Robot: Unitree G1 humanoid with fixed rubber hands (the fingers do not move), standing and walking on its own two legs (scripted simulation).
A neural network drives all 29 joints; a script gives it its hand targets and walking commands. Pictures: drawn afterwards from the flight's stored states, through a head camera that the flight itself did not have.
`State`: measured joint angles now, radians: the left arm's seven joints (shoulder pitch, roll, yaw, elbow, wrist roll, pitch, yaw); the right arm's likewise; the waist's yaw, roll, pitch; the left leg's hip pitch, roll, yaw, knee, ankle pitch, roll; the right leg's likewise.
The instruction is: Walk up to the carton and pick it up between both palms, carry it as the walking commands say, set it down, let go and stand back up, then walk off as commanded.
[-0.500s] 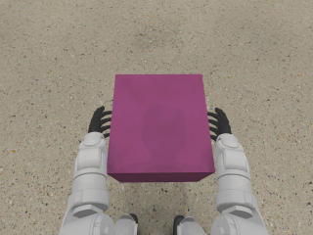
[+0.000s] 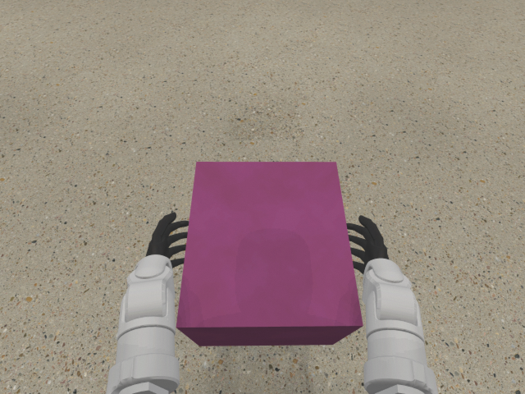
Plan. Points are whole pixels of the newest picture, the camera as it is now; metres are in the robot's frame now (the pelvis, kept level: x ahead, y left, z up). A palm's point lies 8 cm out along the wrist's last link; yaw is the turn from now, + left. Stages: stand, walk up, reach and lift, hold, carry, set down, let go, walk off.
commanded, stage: reach and lift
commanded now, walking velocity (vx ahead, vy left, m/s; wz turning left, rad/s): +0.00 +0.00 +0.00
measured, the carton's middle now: (266, 255) +0.37 +0.01 -0.07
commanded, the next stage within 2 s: hold in 1.42 s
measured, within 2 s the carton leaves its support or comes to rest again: neither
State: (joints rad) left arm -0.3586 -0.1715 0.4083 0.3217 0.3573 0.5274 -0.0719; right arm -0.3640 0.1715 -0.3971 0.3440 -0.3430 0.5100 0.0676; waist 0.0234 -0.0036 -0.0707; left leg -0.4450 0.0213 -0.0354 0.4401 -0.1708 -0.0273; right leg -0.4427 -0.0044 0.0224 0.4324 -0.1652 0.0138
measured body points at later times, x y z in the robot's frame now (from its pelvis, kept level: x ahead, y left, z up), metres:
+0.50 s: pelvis +0.01 +0.00 +0.01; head -0.02 +0.00 +0.46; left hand +0.31 +0.18 +0.05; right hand +0.32 -0.16 +0.04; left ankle +0.02 +0.14 -0.74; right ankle +0.02 -0.13 -0.74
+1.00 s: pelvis +0.01 +0.00 +0.01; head -0.01 +0.00 +0.46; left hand +0.31 +0.17 +0.05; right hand +0.31 -0.16 +0.04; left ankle +0.02 +0.14 -0.74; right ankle +0.02 -0.13 -0.74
